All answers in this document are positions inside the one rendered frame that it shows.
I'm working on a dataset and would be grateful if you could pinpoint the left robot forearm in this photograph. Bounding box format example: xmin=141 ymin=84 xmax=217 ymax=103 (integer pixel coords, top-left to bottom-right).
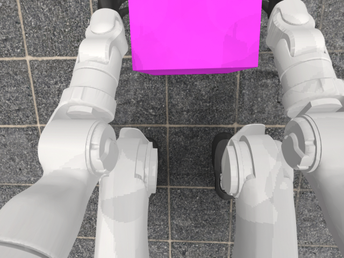
xmin=38 ymin=8 xmax=128 ymax=161

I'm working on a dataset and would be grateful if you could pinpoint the robot right upper arm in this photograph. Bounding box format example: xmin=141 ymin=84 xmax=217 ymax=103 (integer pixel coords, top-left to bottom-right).
xmin=281 ymin=112 xmax=344 ymax=258

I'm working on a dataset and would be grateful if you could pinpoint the robot left upper arm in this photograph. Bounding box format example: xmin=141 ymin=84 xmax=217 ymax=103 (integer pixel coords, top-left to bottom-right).
xmin=0 ymin=119 xmax=119 ymax=258

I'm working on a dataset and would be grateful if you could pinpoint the robot right hand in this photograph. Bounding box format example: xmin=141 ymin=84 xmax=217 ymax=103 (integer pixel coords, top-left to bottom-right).
xmin=262 ymin=0 xmax=283 ymax=19

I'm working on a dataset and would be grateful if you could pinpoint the carton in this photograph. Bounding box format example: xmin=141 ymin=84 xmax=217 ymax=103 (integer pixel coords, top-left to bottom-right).
xmin=128 ymin=0 xmax=262 ymax=75

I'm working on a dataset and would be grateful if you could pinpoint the right robot forearm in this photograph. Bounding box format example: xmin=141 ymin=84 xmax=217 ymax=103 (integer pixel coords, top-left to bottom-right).
xmin=266 ymin=0 xmax=344 ymax=119

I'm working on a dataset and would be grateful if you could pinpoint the robot left hand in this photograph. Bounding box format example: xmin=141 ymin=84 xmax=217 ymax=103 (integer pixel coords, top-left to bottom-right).
xmin=97 ymin=0 xmax=129 ymax=19

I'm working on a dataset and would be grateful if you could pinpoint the robot right shin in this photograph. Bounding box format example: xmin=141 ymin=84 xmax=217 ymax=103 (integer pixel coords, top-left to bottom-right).
xmin=220 ymin=124 xmax=294 ymax=195

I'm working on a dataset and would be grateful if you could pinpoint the left robot thigh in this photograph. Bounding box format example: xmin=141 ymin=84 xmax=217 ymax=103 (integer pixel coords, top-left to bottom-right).
xmin=94 ymin=138 xmax=158 ymax=258

